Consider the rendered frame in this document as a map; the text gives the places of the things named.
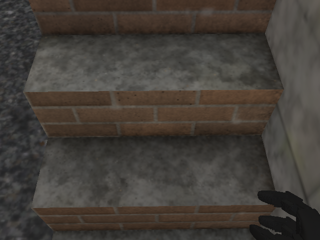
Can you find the right robot hand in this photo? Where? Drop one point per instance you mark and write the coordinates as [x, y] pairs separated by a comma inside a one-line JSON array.
[[306, 226]]

